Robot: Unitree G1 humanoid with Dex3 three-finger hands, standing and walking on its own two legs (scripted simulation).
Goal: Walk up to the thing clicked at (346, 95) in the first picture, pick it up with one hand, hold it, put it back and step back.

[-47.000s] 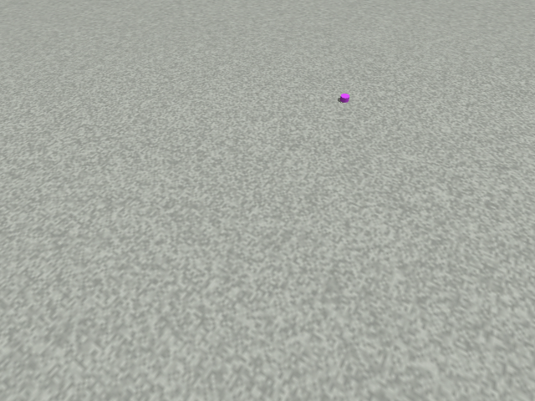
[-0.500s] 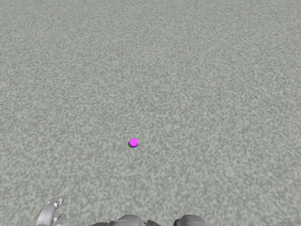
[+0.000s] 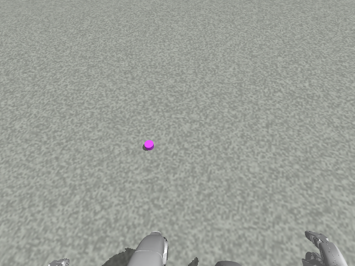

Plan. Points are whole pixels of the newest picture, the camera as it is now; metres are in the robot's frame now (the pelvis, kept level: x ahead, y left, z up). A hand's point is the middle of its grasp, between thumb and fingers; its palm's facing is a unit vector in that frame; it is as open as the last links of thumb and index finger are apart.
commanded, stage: step back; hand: left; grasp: from above
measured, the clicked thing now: (149, 145) +0.82 +0.27 -0.73
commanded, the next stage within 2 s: stand in 1.62 s
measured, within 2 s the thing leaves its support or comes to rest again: neither
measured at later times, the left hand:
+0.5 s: hand out of the picture -0.07 +0.25 -0.14, palm faces +0.08 -0.93 -0.37, open 7.4 cm
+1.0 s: hand out of the picture -0.22 +0.24 -0.13, palm faces +0.09 -0.91 -0.41, open 7.4 cm
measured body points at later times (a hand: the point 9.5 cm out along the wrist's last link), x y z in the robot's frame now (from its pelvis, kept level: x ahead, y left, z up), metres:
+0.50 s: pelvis -0.17 -0.02 +0.01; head -0.12 +0.00 +0.46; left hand -0.08 +0.30 -0.11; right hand -0.05 -0.32 -0.10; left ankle -0.13 +0.09 -0.72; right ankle -0.19 -0.16 -0.64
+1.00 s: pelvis -0.23 -0.05 +0.01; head -0.22 -0.05 +0.46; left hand -0.22 +0.28 -0.10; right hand -0.16 -0.35 -0.12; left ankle -0.22 +0.08 -0.72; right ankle -0.25 -0.16 -0.70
